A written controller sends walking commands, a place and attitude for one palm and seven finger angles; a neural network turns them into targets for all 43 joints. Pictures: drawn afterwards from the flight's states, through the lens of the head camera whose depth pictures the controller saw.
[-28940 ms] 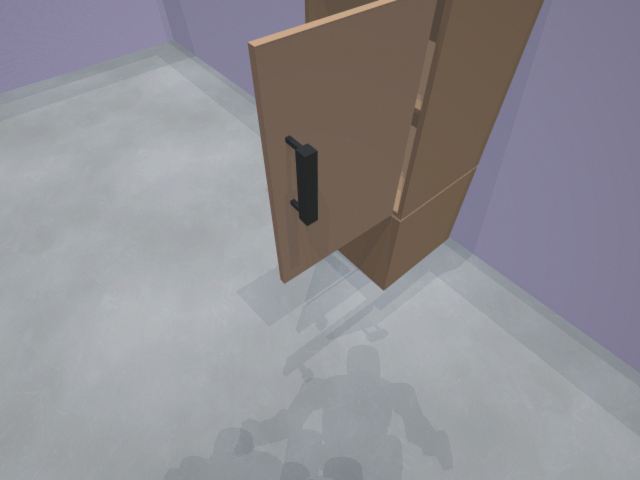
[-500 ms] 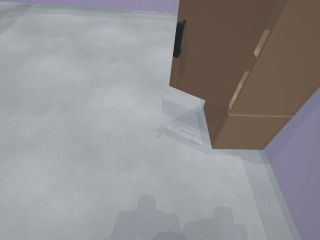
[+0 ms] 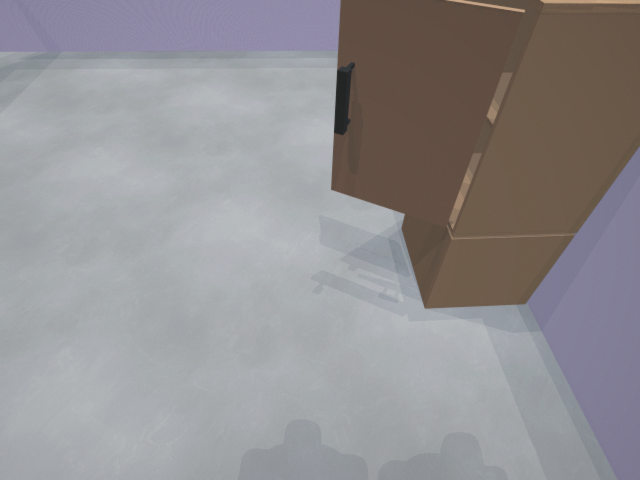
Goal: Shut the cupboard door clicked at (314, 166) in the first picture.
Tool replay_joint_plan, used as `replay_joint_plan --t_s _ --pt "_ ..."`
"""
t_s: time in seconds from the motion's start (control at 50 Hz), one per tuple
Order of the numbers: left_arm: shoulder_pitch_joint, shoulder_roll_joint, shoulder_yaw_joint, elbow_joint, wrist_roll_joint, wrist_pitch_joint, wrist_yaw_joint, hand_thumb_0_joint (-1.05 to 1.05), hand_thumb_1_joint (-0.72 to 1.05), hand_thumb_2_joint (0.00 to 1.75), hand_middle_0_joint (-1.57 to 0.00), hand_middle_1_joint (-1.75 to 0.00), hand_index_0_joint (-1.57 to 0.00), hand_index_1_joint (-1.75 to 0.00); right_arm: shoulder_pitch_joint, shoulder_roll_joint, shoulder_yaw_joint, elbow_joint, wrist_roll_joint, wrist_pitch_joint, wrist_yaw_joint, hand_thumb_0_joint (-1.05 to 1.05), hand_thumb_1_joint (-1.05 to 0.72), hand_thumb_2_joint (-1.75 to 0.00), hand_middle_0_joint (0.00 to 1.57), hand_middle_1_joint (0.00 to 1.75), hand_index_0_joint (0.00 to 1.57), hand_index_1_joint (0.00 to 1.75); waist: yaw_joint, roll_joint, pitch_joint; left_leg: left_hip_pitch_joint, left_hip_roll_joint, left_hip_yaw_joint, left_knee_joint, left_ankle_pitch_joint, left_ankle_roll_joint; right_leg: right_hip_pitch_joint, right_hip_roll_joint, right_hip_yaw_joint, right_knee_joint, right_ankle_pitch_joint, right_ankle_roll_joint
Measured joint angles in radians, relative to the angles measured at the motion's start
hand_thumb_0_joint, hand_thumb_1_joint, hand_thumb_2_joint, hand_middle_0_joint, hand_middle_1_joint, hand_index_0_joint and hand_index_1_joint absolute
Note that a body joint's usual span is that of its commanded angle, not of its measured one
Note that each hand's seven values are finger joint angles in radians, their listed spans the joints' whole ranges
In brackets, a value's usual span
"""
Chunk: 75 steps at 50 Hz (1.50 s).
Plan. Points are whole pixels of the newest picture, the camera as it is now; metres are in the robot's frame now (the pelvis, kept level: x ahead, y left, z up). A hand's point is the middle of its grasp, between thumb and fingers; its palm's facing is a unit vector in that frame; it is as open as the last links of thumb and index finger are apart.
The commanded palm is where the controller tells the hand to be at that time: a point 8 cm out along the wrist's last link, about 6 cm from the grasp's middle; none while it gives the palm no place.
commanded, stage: let the arm hang, fingers relaxed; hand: left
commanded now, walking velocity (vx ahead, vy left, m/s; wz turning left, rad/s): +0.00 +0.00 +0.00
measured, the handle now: (345, 98) +1.01 -0.03 -0.01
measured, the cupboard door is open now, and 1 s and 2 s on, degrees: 60 60 60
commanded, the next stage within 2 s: look to check the result in 0.20 s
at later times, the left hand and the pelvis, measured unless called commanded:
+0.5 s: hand out of the picture -0.02 +0.17 -0.18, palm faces +0.02 -0.98 -0.19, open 7.3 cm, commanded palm none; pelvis +0.00 +0.00 +0.00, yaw +0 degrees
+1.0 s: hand out of the picture +0.03 +0.19 -0.17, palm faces +0.01 -0.97 -0.24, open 7.3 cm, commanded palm none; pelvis +0.02 -0.01 +0.00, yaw +1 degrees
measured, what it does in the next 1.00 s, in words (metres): stands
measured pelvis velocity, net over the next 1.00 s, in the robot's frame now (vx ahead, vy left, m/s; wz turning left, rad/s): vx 0.02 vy -0.01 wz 0.02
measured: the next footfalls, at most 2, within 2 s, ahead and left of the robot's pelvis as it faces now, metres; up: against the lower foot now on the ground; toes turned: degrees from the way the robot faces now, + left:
right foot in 1.68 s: +0.38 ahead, -0.02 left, +0.00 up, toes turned +19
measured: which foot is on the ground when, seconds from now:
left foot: down 0.00-1.00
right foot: down 0.00-1.00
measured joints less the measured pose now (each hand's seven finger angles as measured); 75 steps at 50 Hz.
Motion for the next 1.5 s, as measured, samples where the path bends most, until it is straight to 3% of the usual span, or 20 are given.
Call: replay_joint_plan --t_s 0.48,0.94,1.04,1.16,1.22,1.26,1.3,1.36,1.5 --pt "0.001 0.044 0.007 0.014 -0.001 -0.001 -0.003 0.00 0.91 0.90 -0.19 -0.30 -0.20 -0.30 -0.021 -0.046 -0.007 0.003 0.003 -0.004 -0.001 0.01 -0.90 -0.90 0.20 0.29 0.20 0.30 0.003 -0.004 0.026 0.013 0.004 -0.003 -0.007 -0.002 -0.003 0.021 0.005 -0.003 -0.023 0.005 -0.001" --pt "-0.086 0.093 0.010 0.002 0.000 -0.007 -0.014 0.00 0.91 0.90 -0.20 -0.30 -0.20 -0.30 -0.095 -0.098 -0.008 -0.002 0.002 -0.011 0.006 0.01 -0.90 -0.90 0.20 0.30 0.20 0.30 0.001 -0.001 0.035 0.033 0.001 -0.010 -0.038 0.002 -0.009 0.044 0.005 -0.010 -0.054 0.006 -0.004" --pt "-0.087 0.096 0.021 -0.018 0.004 0.004 -0.015 0.00 0.91 0.90 -0.19 -0.30 -0.20 -0.30 -0.075 -0.100 -0.013 -0.019 -0.006 0.005 0.010 0.01 -0.90 -0.90 0.20 0.30 0.20 0.30 -0.010 0.001 0.017 -0.006 -0.006 -0.041 0.034 -0.046 -0.012 0.029 -0.005 -0.041 -0.001 -0.040 -0.005" --pt "-0.049 0.092 0.052 -0.074 0.017 -0.008 -0.023 0.00 0.91 0.90 -0.20 -0.30 -0.20 -0.30 -0.018 -0.085 -0.030 -0.058 -0.008 0.031 0.035 0.01 -0.91 -0.90 0.20 0.29 0.20 0.30 -0.003 -0.013 0.018 -0.158 0.024 -0.044 0.384 -0.278 -0.033 0.054 -0.026 -0.122 0.042 -0.114 0.001" --pt "-0.031 0.100 0.063 -0.086 0.016 -0.011 -0.031 0.00 0.90 0.90 -0.20 -0.30 -0.21 -0.30 -0.008 -0.082 -0.033 -0.096 -0.007 0.018 0.048 0.01 -0.90 -0.90 0.20 0.29 0.20 0.30 -0.008 -0.040 0.040 -0.162 0.044 -0.017 0.311 -0.244 -0.035 0.073 -0.065 -0.161 0.091 -0.168 0.031" --pt "-0.020 0.101 0.068 -0.094 0.007 0.000 -0.041 0.00 0.90 0.90 -0.20 -0.30 -0.21 -0.30 -0.002 -0.096 -0.038 -0.128 -0.015 -0.008 0.052 0.01 -0.90 -0.90 0.20 0.30 0.20 0.30 -0.015 -0.044 0.049 -0.166 0.034 -0.013 0.271 -0.123 -0.015 0.017 -0.095 -0.153 0.257 -0.251 0.030" --pt "-0.035 0.107 0.067 -0.096 0.007 0.023 -0.045 0.00 0.91 0.90 -0.20 -0.30 -0.20 -0.30 -0.008 -0.099 -0.041 -0.139 -0.019 -0.028 0.040 0.01 -0.90 -0.90 0.20 0.30 0.20 0.30 -0.026 -0.046 0.062 -0.176 0.013 -0.016 0.312 -0.150 0.011 -0.102 -0.075 -0.066 0.522 -0.289 0.011" --pt "-0.087 0.114 0.073 -0.113 0.010 0.024 -0.048 0.00 0.91 0.90 -0.20 -0.30 -0.20 -0.30 0.004 -0.093 -0.036 -0.142 -0.020 -0.041 0.021 0.01 -0.90 -0.90 0.20 0.29 0.20 0.30 -0.034 -0.043 0.068 -0.135 -0.021 -0.038 0.233 -0.156 0.020 -0.262 -0.043 -0.004 0.723 -0.185 0.001" --pt "-0.209 0.108 0.068 -0.211 0.010 -0.005 -0.053 0.00 0.91 0.90 -0.19 -0.30 -0.20 -0.30 0.033 -0.072 -0.024 -0.110 -0.011 -0.053 0.009 0.01 -0.90 -0.90 0.20 0.30 0.20 0.30 -0.033 -0.012 0.072 0.008 -0.059 -0.128 0.010 -0.089 0.018 -0.419 -0.025 0.032 0.548 -0.031 0.031"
